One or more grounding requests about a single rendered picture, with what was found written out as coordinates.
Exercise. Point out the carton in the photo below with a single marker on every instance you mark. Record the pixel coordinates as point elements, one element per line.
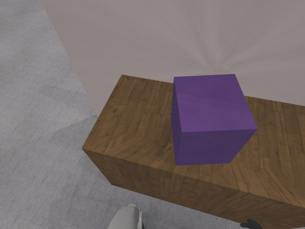
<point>211,120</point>

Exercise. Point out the robot left thigh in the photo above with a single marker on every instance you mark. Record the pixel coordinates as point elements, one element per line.
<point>128,217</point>

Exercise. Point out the robot right hand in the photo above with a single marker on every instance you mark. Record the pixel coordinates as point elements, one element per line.
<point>251,224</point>

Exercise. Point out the pedestal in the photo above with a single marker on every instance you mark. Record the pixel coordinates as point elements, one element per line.
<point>131,143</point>

